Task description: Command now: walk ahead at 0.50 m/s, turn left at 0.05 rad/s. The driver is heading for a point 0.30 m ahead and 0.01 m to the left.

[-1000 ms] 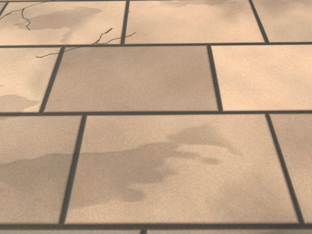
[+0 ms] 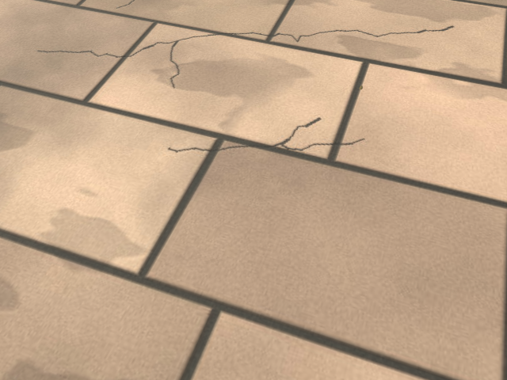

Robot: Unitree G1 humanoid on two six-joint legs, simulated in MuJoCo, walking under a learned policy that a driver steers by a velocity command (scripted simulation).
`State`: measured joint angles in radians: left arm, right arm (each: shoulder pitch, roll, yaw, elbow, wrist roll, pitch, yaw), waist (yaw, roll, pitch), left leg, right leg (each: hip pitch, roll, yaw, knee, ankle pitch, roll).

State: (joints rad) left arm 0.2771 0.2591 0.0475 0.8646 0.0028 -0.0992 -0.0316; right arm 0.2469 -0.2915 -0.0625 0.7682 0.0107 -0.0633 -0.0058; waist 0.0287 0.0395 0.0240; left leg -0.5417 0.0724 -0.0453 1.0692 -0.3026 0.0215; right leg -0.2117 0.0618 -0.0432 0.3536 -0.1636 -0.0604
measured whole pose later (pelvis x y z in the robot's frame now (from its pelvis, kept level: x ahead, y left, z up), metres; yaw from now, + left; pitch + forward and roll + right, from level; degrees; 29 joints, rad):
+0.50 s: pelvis +0.22 +0.05 -0.01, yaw -1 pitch +1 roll +0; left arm 0.20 0.29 0.04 0.89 0.00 0.01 0.03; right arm 0.12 -0.23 -0.03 0.80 -0.03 -0.04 0.02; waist 0.01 -0.03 0.05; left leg -0.38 -0.04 0.02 0.44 -0.09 0.04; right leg -0.42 -0.06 0.04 0.88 -0.47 0.06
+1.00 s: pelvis +0.29 +0.03 -0.01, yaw +0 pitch -1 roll +0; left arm 0.20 0.23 0.02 0.99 0.00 -0.01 0.03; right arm 0.15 -0.24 -0.04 1.00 0.00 0.00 -0.02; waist 0.00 0.00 0.03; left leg -0.24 0.00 0.00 0.49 -0.24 0.00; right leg -0.19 -0.02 0.00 0.51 -0.30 0.01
